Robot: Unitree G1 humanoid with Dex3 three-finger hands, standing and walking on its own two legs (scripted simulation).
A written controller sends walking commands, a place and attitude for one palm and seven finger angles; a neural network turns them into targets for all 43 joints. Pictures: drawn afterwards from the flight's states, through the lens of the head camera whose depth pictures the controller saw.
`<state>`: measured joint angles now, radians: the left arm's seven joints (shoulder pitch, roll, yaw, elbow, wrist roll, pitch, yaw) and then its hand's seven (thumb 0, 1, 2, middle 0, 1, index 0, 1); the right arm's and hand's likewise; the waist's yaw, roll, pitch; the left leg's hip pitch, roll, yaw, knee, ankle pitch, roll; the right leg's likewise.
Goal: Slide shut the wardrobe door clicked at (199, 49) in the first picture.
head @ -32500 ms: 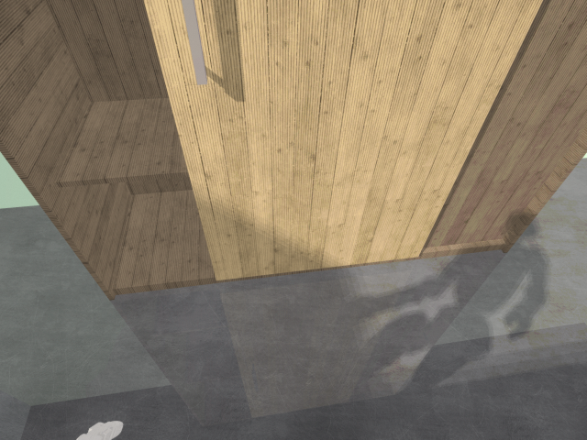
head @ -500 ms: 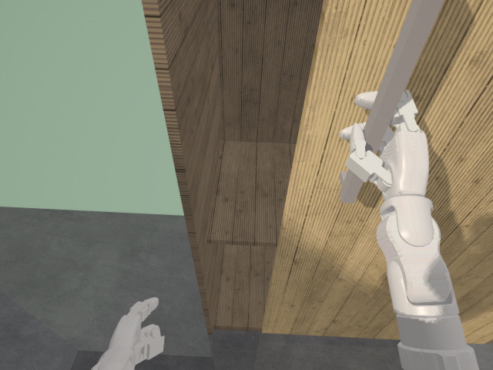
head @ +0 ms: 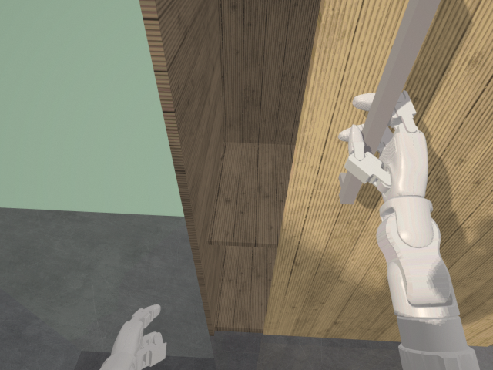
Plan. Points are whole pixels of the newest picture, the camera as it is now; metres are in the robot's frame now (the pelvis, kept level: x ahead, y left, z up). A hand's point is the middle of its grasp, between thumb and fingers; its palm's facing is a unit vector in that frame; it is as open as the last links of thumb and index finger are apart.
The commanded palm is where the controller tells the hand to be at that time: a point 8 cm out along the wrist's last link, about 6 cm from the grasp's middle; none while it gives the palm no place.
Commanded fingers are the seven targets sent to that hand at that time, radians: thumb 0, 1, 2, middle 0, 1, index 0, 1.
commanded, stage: step sideways, sliding the door along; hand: right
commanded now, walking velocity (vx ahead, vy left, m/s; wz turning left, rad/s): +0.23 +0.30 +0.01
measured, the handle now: (376, 103) +0.38 -0.14 +0.28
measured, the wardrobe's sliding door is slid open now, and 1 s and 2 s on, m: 0.19 0.19 0.18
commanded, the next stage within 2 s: none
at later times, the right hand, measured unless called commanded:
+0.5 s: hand (353, 157) +0.34 -0.12 +0.23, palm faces +0.07 +0.99 -0.09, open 6.3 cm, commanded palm +0.31 -0.15 +0.24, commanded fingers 0.00 -0.90 -0.90 0.45 1.40 0.45 1.40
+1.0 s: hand (352, 157) +0.34 -0.12 +0.23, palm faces +0.08 +0.99 -0.08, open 6.3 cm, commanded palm +0.31 -0.14 +0.24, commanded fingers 0.00 -0.90 -0.90 0.45 1.40 0.45 1.40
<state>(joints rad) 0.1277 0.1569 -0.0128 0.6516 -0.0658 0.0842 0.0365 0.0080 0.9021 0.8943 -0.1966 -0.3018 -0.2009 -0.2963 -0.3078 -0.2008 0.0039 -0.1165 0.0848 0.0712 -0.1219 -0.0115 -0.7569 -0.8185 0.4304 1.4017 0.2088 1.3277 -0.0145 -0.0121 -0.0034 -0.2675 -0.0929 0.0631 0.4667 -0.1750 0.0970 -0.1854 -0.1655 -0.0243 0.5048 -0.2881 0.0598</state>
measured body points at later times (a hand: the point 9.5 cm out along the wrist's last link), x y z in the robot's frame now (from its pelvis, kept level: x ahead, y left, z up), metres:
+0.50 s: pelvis +0.00 +0.00 +0.00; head +0.00 +0.00 +0.45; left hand +0.19 +0.21 -0.09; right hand +0.33 -0.17 +0.23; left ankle +0.05 +0.06 -0.73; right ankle -0.01 -0.20 -0.73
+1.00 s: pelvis +0.00 +0.00 +0.00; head +0.00 +0.01 +0.45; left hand +0.20 +0.21 -0.09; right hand +0.33 -0.17 +0.23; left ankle +0.05 +0.06 -0.73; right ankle -0.01 -0.20 -0.73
